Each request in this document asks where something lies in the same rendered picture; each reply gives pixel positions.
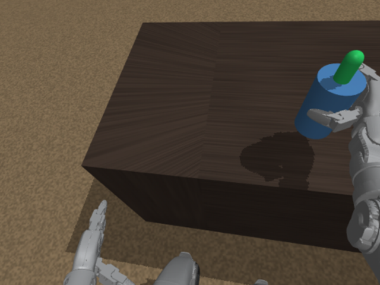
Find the right robot arm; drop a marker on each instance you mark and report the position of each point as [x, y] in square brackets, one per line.
[363, 230]

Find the left robot arm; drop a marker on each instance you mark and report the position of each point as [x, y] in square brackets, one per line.
[80, 277]

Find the right robot hand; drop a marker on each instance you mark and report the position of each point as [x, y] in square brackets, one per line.
[367, 104]

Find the left robot hand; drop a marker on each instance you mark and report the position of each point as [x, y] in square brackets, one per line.
[87, 255]

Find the bottle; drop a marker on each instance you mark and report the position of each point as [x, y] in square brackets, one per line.
[335, 87]

